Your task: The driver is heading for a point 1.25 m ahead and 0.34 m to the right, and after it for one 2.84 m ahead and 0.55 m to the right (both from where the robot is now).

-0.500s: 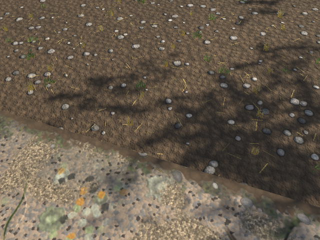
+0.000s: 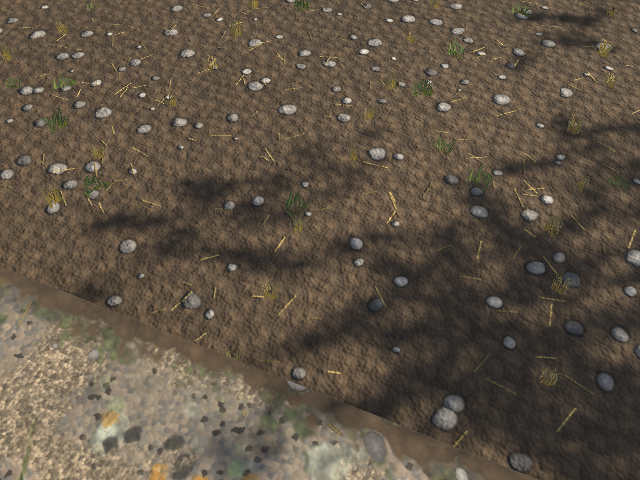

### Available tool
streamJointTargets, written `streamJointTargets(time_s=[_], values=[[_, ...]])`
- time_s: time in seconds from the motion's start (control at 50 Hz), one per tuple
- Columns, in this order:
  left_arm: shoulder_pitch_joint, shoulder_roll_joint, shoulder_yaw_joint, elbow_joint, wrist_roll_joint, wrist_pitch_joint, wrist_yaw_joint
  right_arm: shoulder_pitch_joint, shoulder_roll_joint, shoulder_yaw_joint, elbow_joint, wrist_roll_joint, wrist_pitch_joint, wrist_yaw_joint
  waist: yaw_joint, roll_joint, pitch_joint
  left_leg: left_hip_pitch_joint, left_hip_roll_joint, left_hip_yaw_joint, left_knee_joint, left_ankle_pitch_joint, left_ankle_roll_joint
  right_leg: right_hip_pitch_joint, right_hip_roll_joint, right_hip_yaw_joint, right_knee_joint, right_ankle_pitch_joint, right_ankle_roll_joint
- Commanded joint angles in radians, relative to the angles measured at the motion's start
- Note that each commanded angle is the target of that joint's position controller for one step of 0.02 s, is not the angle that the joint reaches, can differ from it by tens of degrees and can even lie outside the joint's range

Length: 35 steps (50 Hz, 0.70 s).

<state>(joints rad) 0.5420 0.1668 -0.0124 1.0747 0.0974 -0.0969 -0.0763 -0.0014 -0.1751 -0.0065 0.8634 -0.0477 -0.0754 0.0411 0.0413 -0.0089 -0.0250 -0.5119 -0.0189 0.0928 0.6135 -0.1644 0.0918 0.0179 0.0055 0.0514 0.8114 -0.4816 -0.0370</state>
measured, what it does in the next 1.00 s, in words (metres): walks ahead: right foot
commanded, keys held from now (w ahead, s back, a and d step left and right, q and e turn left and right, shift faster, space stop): w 0.80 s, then w+e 0.20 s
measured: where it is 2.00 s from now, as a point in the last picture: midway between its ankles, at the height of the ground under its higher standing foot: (391, 320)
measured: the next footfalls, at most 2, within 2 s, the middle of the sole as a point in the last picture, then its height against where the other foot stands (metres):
right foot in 0.48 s outside the picture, level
left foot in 1.02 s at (307, 425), level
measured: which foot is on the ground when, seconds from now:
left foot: down 0.00-0.52, up 0.54-1.00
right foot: up 0.00-0.46, down 0.48-1.00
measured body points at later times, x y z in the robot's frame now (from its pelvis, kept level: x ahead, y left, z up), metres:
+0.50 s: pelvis +0.29 -0.03 +0.01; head +0.31 -0.04 +0.46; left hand +0.49 +0.18 -0.10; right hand +0.16 -0.23 -0.14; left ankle +0.10 +0.09 -0.71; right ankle +0.41 -0.13 -0.72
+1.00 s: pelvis +0.53 -0.03 +0.01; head +0.54 -0.03 +0.46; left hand +0.41 +0.14 -0.14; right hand +0.70 -0.24 -0.11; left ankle +0.59 +0.09 -0.68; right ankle +0.41 -0.13 -0.72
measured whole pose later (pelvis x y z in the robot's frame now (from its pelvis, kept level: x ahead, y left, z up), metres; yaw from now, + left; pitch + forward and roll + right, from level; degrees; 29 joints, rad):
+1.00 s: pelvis +0.53 -0.03 +0.01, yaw -3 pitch +2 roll -1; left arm 0.58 0.07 0.00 1.11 0.09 -0.14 -0.04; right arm 0.12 -0.15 -0.02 0.82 -0.09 -0.07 0.03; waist 0.09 0.02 -0.03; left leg -0.57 0.06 0.02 0.91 -0.15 0.03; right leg -0.10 0.05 0.01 0.54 -0.46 -0.06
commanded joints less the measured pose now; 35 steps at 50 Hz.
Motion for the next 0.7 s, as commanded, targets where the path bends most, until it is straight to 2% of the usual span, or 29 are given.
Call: streamJointTargets(time_s=[0.02, 0.04, 0.06, 0.08, 0.1, 0.12, 0.18, 0.2, 0.24, 0.28, 0.3, 0.34, 0.36, 0.4, 0.42, 0.44, 0.46, 0.48, 0.5, 0.52, 0.54, 0.56, 0.58, 0.6, 0.62, 0.64, 0.66, 0.68, 0.7], values=[[-0.186, 0.111, 0.040, -0.149, -0.058, -0.030, 0.005, 0.504, -0.210, -0.066, 0.152, -0.028, -0.039, -0.029, -0.201, 0.065, 0.034, 0.636, 0.352, -0.592, -0.326, -0.021, 0.229, -0.807, -0.044, 0.097, 0.634, 0.058, -0.059], [-0.208, 0.105, 0.041, -0.162, -0.034, -0.029, 0.034, 0.382, -0.124, -0.045, 0.130, -0.011, -0.041, -0.036, -0.144, 0.044, 0.036, 0.459, 0.324, -0.493, -0.372, 0.024, 0.232, -0.685, -0.091, 0.094, 0.558, 0.088, -0.081], [-0.222, 0.056, 0.030, -0.175, -0.012, -0.017, 0.049, 0.323, -0.033, -0.019, 0.120, 0.004, -0.043, -0.039, -0.092, 0.020, 0.019, 0.353, 0.298, -0.404, -0.406, 0.086, 0.223, -0.604, -0.126, 0.084, 0.518, 0.117, -0.093], [-0.203, 0.020, 0.025, -0.179, -0.003, -0.001, 0.054, 0.293, 0.011, -0.008, 0.114, 0.005, -0.044, -0.040, -0.047, 0.013, 0.029, 0.265, 0.283, -0.362, -0.445, 0.110, 0.212, -0.542, -0.141, 0.073, 0.484, 0.109, -0.090], [-0.166, -0.001, 0.026, -0.172, -0.006, 0.012, 0.053, 0.287, 0.009, -0.010, 0.111, 0.007, -0.051, -0.040, -0.008, 0.026, 0.052, 0.219, 0.266, -0.331, -0.482, 0.067, 0.204, -0.529, -0.141, 0.059, 0.437, 0.070, -0.084], [-0.155, -0.003, 0.027, -0.167, -0.013, 0.018, 0.047, 0.289, -0.011, -0.018, 0.108, 0.010, -0.062, -0.039, -0.003, 0.043, 0.072, 0.198, 0.244, -0.298, -0.512, 0.015, 0.199, -0.554, -0.141, 0.040, 0.389, 0.082, -0.078], [-0.228, 0.015, 0.024, -0.182, -0.024, 0.025, 0.032, 0.340, -0.018, -0.009, 0.110, -0.032, -0.078, -0.018, -0.019, 0.040, 0.085, 0.158, 0.207, -0.207, -0.525, 0.099, 0.198, -0.606, -0.160, -0.009, 0.190, 0.368, -0.073], [-0.290, 0.015, 0.021, -0.202, -0.025, 0.029, 0.028, 0.365, -0.012, -0.003, 0.118, -0.033, -0.079, -0.010, -0.030, 0.036, 0.076, 0.147, 0.193, -0.174, -0.516, 0.163, 0.194, -0.581, -0.156, -0.031, 0.094, 0.448, -0.065], [-0.393, 0.018, 0.019, -0.236, -0.026, 0.046, 0.021, 0.444, -0.035, 0.001, 0.146, -0.020, -0.080, 0.008, -0.055, 0.061, 0.069, 0.171, 0.183, -0.148, -0.499, 0.286, 0.190, -0.544, -0.122, -0.067, -0.020, 0.546, -0.038], [-0.440, 0.046, 0.028, -0.249, -0.032, 0.060, 0.023, 0.528, -0.077, -0.006, 0.177, -0.012, -0.080, 0.019, -0.074, 0.070, 0.077, 0.308, 0.218, -0.163, -0.470, 0.389, 0.194, -0.599, -0.106, -0.059, -0.106, 0.562, -0.018], [-0.470, 0.055, 0.031, -0.257, -0.034, 0.061, 0.027, 0.567, -0.084, -0.008, 0.194, -0.014, -0.077, 0.021, -0.086, 0.070, 0.084, 0.388, 0.237, -0.173, -0.457, 0.411, 0.193, -0.640, -0.103, -0.052, -0.144, 0.558, -0.016], [-0.537, 0.078, 0.045, -0.273, -0.038, 0.056, 0.030, 0.624, -0.068, -0.004, 0.224, -0.022, -0.065, 0.021, -0.103, 0.065, 0.088, 0.560, 0.264, -0.196, -0.443, 0.421, 0.178, -0.729, -0.098, -0.021, -0.235, 0.532, -0.023], [-0.565, 0.077, 0.049, -0.279, -0.040, 0.054, 0.031, 0.634, -0.071, -0.006, 0.233, -0.024, -0.056, 0.019, -0.106, 0.071, 0.090, 0.618, 0.276, -0.198, -0.440, 0.414, 0.168, -0.744, -0.093, -0.022, -0.268, 0.511, -0.030], [-0.608, 0.073, 0.055, -0.283, -0.041, 0.050, 0.033, 0.641, -0.075, -0.013, 0.243, -0.025, -0.042, 0.012, -0.109, 0.076, 0.095, 0.682, 0.291, -0.189, -0.429, 0.400, 0.143, -0.731, -0.084, -0.031, -0.314, 0.454, -0.047], [-0.634, 0.072, 0.059, -0.286, -0.043, 0.045, 0.031, 0.631, -0.080, -0.016, 0.235, -0.024, -0.033, 0.007, -0.113, 0.076, 0.084, 0.662, 0.279, -0.164, -0.411, 0.408, 0.126, -0.660, -0.061, -0.068, -0.306, 0.409, -0.054], [-0.634, 0.074, 0.063, -0.284, -0.047, 0.039, 0.030, 0.618, -0.087, -0.020, 0.232, -0.026, -0.027, 0.002, -0.097, 0.083, 0.079, 0.632, 0.281, -0.158, -0.389, 0.442, 0.115, -0.583, -0.047, -0.084, -0.310, 0.411, -0.065], [-0.593, 0.092, 0.076, -0.271, -0.061, 0.029, 0.030, 0.583, -0.105, -0.027, 0.221, -0.024, -0.023, 0.000, -0.056, 0.085, 0.061, 0.586, 0.261, -0.133, -0.333, 0.545, 0.095, -0.466, -0.022, -0.110, -0.331, 0.451, -0.083], [-0.516, 0.125, 0.092, -0.246, -0.077, 0.016, 0.035, 0.568, -0.110, -0.032, 0.214, -0.027, -0.024, -0.005, -0.020, 0.079, 0.012, 0.502, 0.213, -0.098, -0.239, 0.642, 0.048, -0.281, -0.005, -0.109, -0.307, 0.513, -0.113], [-0.315, 0.188, 0.111, -0.186, -0.084, 0.007, 0.041, 0.561, -0.080, -0.025, 0.193, -0.028, -0.031, -0.005, 0.035, 0.002, -0.150, 0.354, 0.129, -0.051, -0.023, 0.470, -0.016, 0.041, -0.075, -0.022, -0.228, 0.678, -0.189], [-0.022, 0.225, 0.113, -0.124, -0.079, 0.006, 0.040, 0.704, 0.029, 0.013, 0.173, -0.047, -0.045, 0.014, 0.085, -0.272, -0.405, -0.029, -0.037, -0.057, 0.314, -0.120, -0.091, 0.554, -0.319, 0.422, -0.381, 0.516, -0.406], [0.154, 0.200, 0.116, -0.038, -0.035, 0.003, 0.046, 0.545, -0.041, -0.014, 0.164, -0.014, -0.042, 0.036, 0.167, -0.147, -0.289, -0.236, -0.063, -0.160, 0.635, -0.434, -0.064, 0.537, -0.360, 0.617, -0.507, 0.373, -0.370], [0.044, 0.215, 0.126, -0.043, -0.032, -0.019, 0.055, 0.433, -0.055, -0.027, 0.126, 0.002, -0.046, 0.026, 0.137, -0.064, -0.086, -0.324, 0.003, -0.230, 0.735, -0.355, -0.015, 0.326, -0.340, 0.501, -0.529, 0.226, -0.284], [-0.109, 0.174, 0.117, -0.071, -0.045, -0.022, 0.063, 0.384, -0.076, -0.036, 0.120, -0.002, -0.052, 0.002, 0.081, -0.023, 0.024, -0.292, 0.074, -0.215, 0.725, -0.258, -0.003, 0.098, -0.321, 0.396, -0.559, 0.229, -0.265], [-0.151, 0.092, 0.089, -0.076, -0.053, -0.020, 0.069, 0.387, -0.049, -0.030, 0.106, -0.027, -0.048, -0.017, 0.033, -0.016, 0.005, -0.209, 0.116, -0.219, 0.680, -0.194, 0.013, -0.008, -0.300, 0.330, -0.587, 0.300, -0.265], [-0.176, 0.031, 0.073, -0.080, -0.050, -0.019, 0.074, 0.380, -0.006, -0.020, 0.101, -0.036, -0.042, -0.023, 0.004, -0.003, 0.030, -0.175, 0.141, -0.221, 0.657, -0.132, 0.010, -0.086, -0.287, 0.280, -0.620, 0.375, -0.262], [-0.198, 0.003, 0.064, -0.093, -0.048, -0.023, 0.077, 0.380, 0.033, -0.012, 0.091, -0.035, -0.034, -0.023, -0.026, 0.000, 0.034, -0.125, 0.156, -0.215, 0.613, -0.100, 0.006, -0.154, -0.263, 0.231, -0.639, 0.429, -0.251], [-0.199, 0.008, 0.065, -0.096, -0.049, -0.033, 0.078, 0.386, 0.033, -0.015, 0.088, -0.024, -0.026, -0.020, -0.038, -0.011, 0.046, -0.118, 0.154, -0.202, 0.586, -0.098, -0.006, -0.191, -0.242, 0.183, -0.652, 0.465, -0.245], [-0.192, 0.016, 0.067, -0.096, -0.050, -0.044, 0.075, 0.373, 0.017, -0.018, 0.080, -0.017, -0.022, -0.014, -0.037, -0.015, 0.053, -0.129, 0.150, -0.184, 0.536, -0.073, -0.018, -0.209, -0.223, 0.143, -0.664, 0.479, -0.241], [-0.166, 0.026, 0.068, -0.087, -0.044, -0.054, 0.068, 0.342, 0.004, -0.020, 0.066, -0.017, -0.016, -0.010, -0.034, -0.018, 0.067, -0.152, 0.152, -0.171, 0.475, -0.017, -0.030, -0.225, -0.217, 0.119, -0.670, 0.512, -0.244]])
Velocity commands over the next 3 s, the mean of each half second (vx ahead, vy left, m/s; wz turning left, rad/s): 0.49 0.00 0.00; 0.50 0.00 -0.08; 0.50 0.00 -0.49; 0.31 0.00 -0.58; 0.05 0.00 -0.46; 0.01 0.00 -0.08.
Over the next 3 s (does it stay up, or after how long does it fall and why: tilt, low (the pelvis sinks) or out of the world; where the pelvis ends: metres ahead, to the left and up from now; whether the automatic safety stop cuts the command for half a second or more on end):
stays up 1.01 -0.13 -0.17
